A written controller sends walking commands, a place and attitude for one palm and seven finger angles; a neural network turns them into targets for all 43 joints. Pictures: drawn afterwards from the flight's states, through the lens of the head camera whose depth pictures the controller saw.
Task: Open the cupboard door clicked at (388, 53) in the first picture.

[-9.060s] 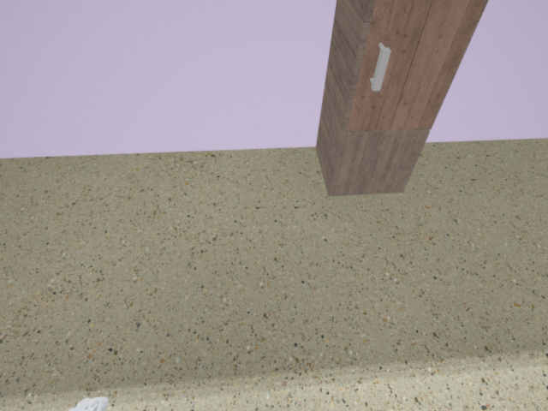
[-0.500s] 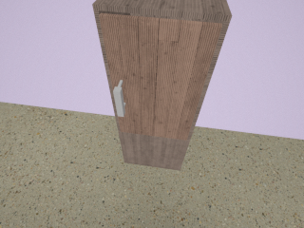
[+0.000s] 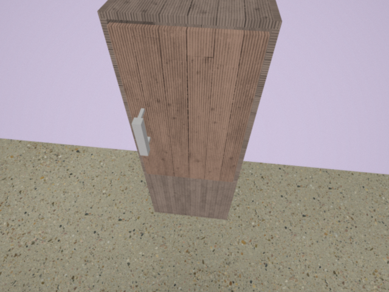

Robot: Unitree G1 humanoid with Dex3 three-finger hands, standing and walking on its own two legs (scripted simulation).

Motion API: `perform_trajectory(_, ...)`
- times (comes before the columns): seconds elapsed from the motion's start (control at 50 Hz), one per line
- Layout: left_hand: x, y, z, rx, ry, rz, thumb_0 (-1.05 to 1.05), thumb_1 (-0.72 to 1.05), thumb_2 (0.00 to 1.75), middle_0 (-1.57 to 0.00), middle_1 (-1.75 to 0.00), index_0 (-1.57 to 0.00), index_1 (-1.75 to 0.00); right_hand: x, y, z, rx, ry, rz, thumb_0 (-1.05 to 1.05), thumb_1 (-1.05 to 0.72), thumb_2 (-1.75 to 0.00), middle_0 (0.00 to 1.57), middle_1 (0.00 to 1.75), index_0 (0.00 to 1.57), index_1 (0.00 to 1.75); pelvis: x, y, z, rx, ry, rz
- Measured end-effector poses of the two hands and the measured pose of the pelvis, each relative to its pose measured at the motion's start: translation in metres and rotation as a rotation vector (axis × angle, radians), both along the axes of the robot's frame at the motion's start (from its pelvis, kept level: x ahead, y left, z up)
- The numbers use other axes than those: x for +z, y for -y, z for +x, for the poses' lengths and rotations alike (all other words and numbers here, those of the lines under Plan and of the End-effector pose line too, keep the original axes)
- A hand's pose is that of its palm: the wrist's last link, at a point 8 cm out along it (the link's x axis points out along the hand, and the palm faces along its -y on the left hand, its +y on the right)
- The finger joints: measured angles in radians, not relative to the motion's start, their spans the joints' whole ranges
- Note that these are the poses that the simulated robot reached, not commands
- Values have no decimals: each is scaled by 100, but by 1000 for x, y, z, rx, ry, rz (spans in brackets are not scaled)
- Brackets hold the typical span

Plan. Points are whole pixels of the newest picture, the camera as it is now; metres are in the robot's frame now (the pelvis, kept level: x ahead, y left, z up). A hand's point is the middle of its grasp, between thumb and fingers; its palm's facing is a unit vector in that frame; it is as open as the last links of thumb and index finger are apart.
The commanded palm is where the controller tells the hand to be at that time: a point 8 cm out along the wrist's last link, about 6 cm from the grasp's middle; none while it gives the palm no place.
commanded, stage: come to a stop and stand still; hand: left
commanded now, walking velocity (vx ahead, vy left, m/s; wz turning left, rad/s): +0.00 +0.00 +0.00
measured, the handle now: (143, 132) +0.56 +0.19 -0.06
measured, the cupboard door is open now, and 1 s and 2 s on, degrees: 0 0 0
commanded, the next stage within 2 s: look again from close up in 0.10 s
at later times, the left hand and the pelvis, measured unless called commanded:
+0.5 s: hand out of the picture -0.03 +0.21 -0.18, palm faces +0.01 -0.98 -0.19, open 7.4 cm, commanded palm none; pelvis -0.03 +0.04 +0.00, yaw -1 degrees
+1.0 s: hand out of the picture +0.00 +0.21 -0.18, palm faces -0.01 -0.98 -0.20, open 7.3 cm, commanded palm none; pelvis -0.02 +0.04 +0.00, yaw -1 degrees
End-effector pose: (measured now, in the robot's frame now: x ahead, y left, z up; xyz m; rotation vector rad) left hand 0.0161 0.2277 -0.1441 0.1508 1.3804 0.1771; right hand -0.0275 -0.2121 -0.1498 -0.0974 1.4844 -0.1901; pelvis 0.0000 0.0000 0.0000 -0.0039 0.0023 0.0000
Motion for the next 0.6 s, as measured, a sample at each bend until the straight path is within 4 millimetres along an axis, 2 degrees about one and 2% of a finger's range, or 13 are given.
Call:
perform_trajectory(0.08,1,1,0,2,14,-2,1,94,89,-20,-30,-20,-30,2,2,14,18,44,-4,0,-91,-90,20,30,20,30,1,2,-1,-3,9,0)
perform_trajectory(0.18,2,2,-7,2,15,-4,1,94,89,-20,-30,-20,-30,3,8,22,32,75,-19,1,-92,-90,20,30,20,30,3,1,-5,-5,19,0)
perform_trajectory(0.28,1,-1,-23,-23,29,3,1,93,89,-20,-30,-20,-30,5,11,27,37,126,-31,1,-92,-90,20,30,20,30,0,-6,-18,-14,13,-17)
perform_trajectory(0.34,-5,-7,-34,-37,17,-15,0,92,89,-20,-30,-20,-30,3,6,30,45,184,-42,0,-92,-90,20,30,20,30,-5,-17,-26,-11,19,-33)
perform_trajectory(0.48,-3,-26,-46,-25,9,-25,1,91,89,-20,-30,-20,-30,5,-18,14,73,186,-30,0,-93,-90,20,30,20,30,-4,-34,-32,-15,30,-5)
perform_trajectory(0.6,1,-38,-53,-30,-12,-14,0,91,89,-20,-30,-20,-30,4,-30,-1,73,138,-5,0,-93,-90,20,30,20,30,-1,-41,-33,-19,17,6)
